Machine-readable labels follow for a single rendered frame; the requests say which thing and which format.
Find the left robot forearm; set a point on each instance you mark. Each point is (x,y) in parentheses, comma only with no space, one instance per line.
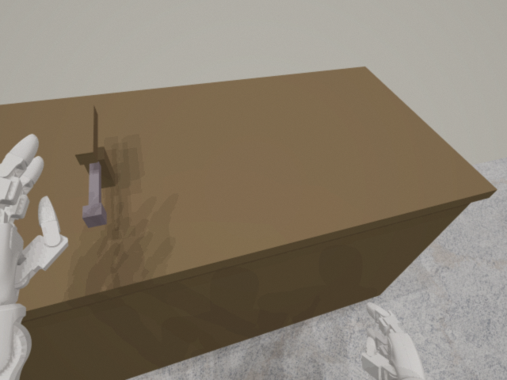
(15,341)

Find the robot left hand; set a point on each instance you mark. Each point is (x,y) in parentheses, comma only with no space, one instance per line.
(19,171)

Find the robot right hand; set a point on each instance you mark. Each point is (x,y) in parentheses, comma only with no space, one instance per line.
(397,358)

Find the tap lever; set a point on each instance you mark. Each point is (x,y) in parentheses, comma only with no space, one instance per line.
(94,214)

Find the counter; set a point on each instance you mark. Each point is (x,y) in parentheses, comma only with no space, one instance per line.
(233,208)

